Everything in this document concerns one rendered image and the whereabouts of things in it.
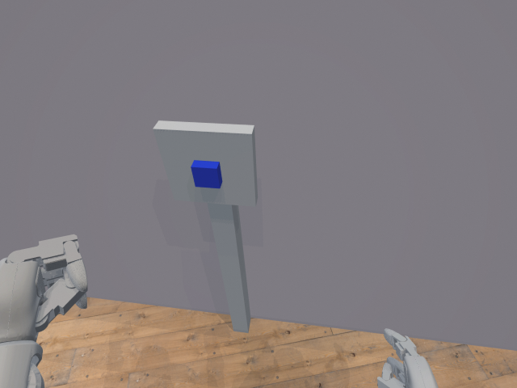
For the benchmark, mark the panel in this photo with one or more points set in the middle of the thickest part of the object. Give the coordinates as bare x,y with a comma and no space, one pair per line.
233,145

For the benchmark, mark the left robot forearm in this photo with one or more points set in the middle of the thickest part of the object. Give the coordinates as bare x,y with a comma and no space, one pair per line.
18,364

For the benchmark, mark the button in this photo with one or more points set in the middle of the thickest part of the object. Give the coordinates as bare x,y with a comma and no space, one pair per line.
206,174

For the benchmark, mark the right robot hand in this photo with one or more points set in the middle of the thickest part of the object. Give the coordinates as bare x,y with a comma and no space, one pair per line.
415,371

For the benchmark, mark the left robot hand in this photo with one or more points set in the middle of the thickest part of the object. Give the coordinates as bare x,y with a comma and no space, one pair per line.
22,287

